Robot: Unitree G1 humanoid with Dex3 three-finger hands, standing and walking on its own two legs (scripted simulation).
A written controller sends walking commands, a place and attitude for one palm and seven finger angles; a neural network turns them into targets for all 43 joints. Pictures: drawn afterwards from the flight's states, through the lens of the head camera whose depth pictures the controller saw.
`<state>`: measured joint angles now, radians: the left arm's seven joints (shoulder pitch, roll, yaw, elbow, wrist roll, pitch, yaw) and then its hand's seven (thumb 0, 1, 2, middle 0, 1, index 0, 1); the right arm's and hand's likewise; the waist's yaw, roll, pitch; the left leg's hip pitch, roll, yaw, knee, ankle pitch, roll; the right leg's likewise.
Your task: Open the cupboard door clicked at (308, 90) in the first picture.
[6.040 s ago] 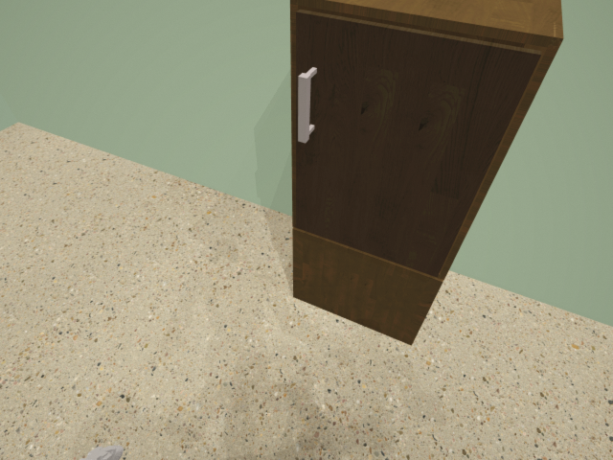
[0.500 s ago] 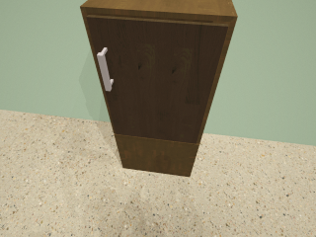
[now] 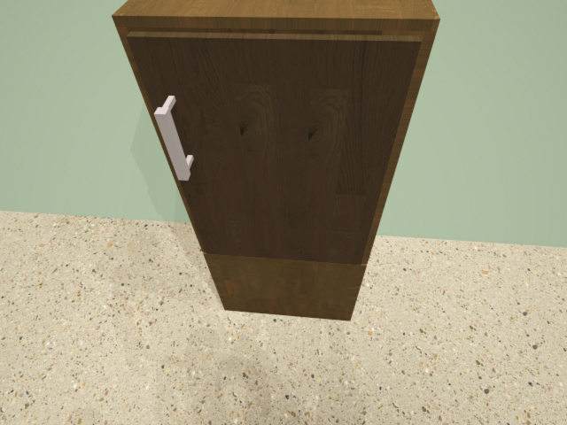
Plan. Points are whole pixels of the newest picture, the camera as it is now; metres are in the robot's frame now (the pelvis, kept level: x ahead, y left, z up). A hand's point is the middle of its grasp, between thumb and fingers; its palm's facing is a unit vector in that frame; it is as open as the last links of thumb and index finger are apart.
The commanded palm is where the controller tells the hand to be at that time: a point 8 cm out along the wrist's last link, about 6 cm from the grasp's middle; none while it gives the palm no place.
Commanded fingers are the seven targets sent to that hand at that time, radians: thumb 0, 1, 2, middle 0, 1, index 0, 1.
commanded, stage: come to a stop and stand still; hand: left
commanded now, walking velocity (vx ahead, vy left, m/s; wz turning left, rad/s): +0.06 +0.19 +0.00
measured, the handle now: (177, 139) +0.55 +0.24 +0.09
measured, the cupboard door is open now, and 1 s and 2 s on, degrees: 0 0 0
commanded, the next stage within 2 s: look again from close up in 1.14 s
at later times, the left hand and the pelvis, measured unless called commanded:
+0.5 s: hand out of the picture +0.10 +0.24 -0.16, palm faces +0.00 -0.97 -0.26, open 7.4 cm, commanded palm none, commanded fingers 0.00 0.90 0.90 -0.20 -0.30 -0.20 -0.30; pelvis +0.03 +0.04 +0.00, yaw -2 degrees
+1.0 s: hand out of the picture +0.00 +0.17 -0.17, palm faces +0.06 -0.98 -0.16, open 7.3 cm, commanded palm none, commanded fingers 0.00 0.90 0.90 -0.20 -0.30 -0.20 -0.30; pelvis +0.00 +0.01 +0.01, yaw -1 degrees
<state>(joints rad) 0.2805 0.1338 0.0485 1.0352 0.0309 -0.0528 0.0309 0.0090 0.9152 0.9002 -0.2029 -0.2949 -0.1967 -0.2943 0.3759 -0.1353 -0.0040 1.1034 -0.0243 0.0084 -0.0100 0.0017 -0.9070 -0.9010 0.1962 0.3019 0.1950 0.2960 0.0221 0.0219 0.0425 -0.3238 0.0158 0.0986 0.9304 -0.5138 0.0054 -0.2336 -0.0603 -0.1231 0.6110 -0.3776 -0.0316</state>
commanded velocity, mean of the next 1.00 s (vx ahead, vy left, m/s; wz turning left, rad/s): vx -0.04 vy -0.04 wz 0.00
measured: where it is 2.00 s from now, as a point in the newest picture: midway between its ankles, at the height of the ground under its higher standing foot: outside the picture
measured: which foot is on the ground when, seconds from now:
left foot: up 0.00-0.20, down 0.22-0.56, up 0.58-0.86, down 0.88-1.00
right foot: down 0.00-0.22, up 0.24-0.52, down 0.54-1.00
